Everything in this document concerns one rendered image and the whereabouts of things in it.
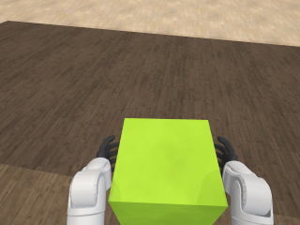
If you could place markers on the carton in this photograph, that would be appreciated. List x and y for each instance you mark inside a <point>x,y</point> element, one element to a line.
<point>166,173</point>

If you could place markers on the robot right forearm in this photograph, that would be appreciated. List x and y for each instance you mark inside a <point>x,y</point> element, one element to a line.
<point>251,197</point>

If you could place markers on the right robot hand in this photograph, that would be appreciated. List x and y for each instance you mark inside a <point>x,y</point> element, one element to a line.
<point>228,153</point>

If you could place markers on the robot left forearm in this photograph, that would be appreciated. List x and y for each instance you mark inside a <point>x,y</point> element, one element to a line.
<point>87,193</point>

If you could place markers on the left robot hand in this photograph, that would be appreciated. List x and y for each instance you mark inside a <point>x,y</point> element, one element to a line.
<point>104,149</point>

